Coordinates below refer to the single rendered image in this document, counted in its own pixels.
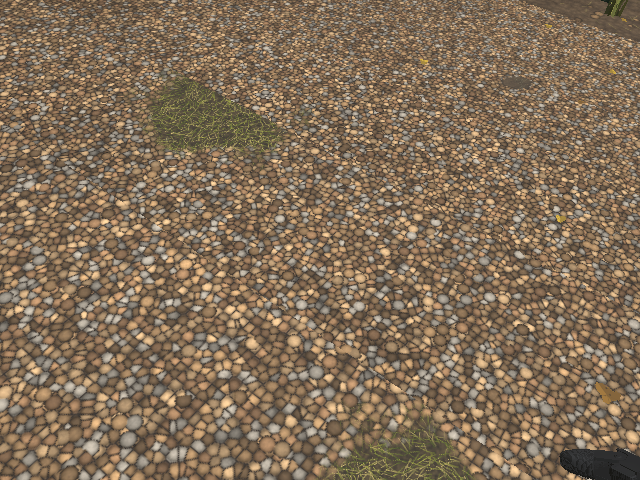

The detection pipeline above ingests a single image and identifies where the robot right hand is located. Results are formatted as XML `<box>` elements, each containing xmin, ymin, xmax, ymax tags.
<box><xmin>559</xmin><ymin>448</ymin><xmax>640</xmax><ymax>480</ymax></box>

